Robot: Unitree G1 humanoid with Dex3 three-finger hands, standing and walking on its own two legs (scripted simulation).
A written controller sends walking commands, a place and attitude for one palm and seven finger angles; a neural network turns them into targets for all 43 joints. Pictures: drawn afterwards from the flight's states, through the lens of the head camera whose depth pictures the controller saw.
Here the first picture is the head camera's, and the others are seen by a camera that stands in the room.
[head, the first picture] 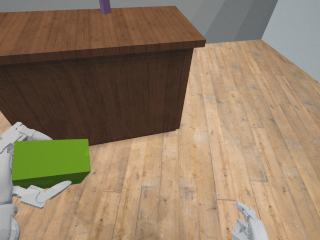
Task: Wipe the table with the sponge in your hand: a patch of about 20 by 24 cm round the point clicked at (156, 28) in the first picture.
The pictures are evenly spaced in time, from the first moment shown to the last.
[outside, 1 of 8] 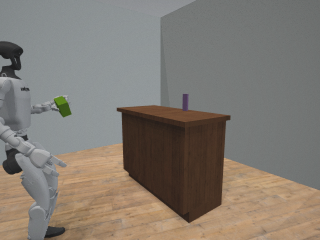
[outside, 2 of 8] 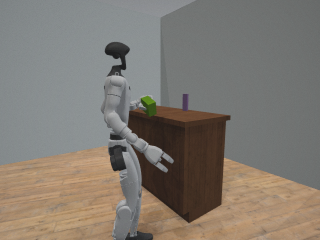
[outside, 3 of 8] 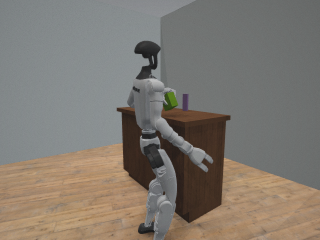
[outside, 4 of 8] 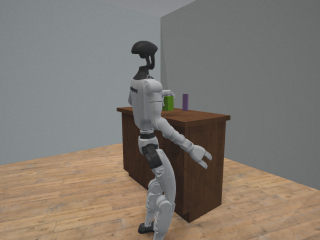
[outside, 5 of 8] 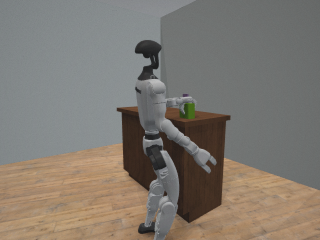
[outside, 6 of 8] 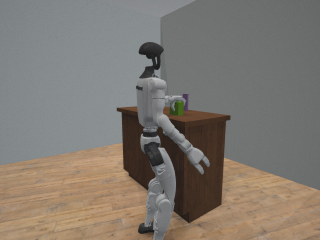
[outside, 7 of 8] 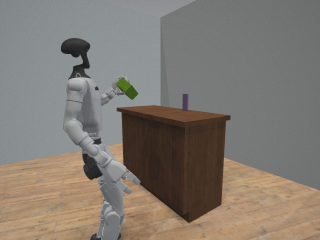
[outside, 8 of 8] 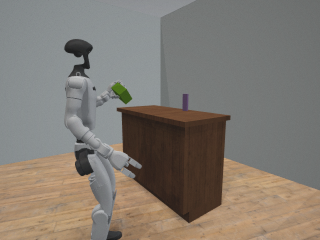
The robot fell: no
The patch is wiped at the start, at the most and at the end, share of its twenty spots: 0.00 1.00 1.00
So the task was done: yes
